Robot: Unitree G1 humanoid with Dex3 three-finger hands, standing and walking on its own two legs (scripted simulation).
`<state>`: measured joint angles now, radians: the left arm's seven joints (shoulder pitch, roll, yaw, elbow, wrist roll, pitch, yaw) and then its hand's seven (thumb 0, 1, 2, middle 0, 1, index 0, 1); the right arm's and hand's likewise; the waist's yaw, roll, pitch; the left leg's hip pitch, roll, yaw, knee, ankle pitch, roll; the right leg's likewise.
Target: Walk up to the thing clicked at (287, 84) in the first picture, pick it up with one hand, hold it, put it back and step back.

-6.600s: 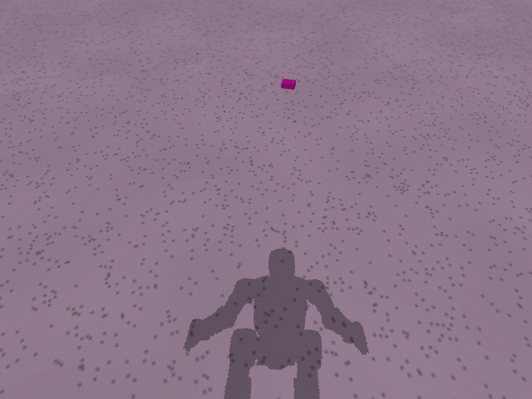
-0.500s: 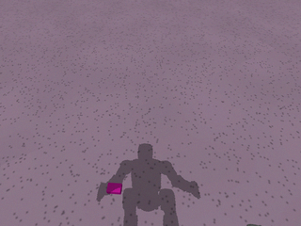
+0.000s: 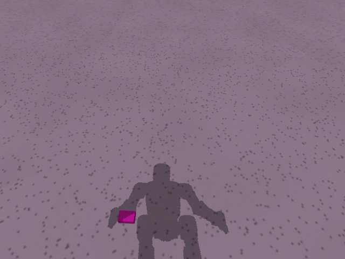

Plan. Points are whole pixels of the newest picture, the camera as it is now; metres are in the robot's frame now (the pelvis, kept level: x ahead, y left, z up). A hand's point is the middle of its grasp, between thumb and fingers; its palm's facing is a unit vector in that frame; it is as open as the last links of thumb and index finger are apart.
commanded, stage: walk up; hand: left
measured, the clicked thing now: (126, 217) +0.44 +0.26 -0.76
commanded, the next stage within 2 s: stand in 0.40 s
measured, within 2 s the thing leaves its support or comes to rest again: neither
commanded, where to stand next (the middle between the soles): +0.04 +0.00 m, yaw +0 degrees
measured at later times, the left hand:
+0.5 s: hand out of the picture +0.08 +0.25 -0.16, palm faces -0.01 -0.94 -0.33, open 7.3 cm
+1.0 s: hand out of the picture +0.09 +0.25 -0.15, palm faces -0.02 -0.94 -0.34, open 7.3 cm
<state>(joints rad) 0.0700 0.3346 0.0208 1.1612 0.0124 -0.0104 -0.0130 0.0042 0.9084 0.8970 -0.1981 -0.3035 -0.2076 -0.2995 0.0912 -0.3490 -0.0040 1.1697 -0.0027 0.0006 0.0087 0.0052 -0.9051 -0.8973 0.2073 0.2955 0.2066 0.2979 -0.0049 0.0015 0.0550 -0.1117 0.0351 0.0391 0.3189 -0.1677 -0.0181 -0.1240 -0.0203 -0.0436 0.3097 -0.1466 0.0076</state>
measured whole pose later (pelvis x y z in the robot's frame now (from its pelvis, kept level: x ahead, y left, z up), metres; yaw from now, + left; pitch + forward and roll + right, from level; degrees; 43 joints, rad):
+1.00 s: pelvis +0.01 -0.01 +0.00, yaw +0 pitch -2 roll +0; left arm 0.11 0.35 0.00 1.13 0.01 -0.01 -0.01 0.00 0.91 0.90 -0.20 -0.30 -0.21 -0.30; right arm 0.10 -0.35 0.00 1.15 -0.01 0.00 0.01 0.00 -0.90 -0.90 0.21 0.30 0.21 0.30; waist 0.00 0.00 0.04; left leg -0.09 0.04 0.03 0.30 -0.17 -0.03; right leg -0.11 -0.02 -0.05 0.32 -0.17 0.00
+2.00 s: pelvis +0.02 -0.02 +0.00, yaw +0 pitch -2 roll +0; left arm 0.11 0.35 0.00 1.13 0.01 -0.01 -0.01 0.00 0.91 0.90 -0.20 -0.30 -0.21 -0.30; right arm 0.12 -0.35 0.00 1.13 -0.01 0.00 0.00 0.00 -0.90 -0.90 0.21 0.30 0.21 0.30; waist 0.00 0.01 0.04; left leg -0.08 0.05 0.03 0.29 -0.18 -0.04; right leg -0.11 0.00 -0.05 0.32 -0.18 -0.01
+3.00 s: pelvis +0.02 -0.01 +0.00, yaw +0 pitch -2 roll +0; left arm 0.11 0.35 0.00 1.13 0.01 -0.01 -0.01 0.00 0.91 0.90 -0.20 -0.30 -0.21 -0.30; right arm 0.12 -0.35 0.00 1.13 -0.01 0.00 0.00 0.00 -0.90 -0.90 0.21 0.30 0.21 0.30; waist 0.00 0.01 0.05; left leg -0.08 0.05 0.04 0.29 -0.18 -0.04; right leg -0.11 -0.01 -0.04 0.32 -0.18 -0.01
